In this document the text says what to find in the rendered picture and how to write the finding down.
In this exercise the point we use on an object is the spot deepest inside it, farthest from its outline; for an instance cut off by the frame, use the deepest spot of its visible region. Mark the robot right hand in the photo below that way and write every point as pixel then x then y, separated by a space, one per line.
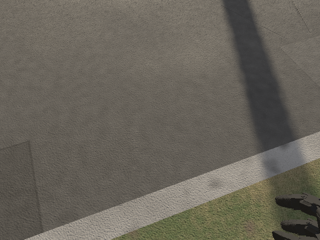
pixel 306 229

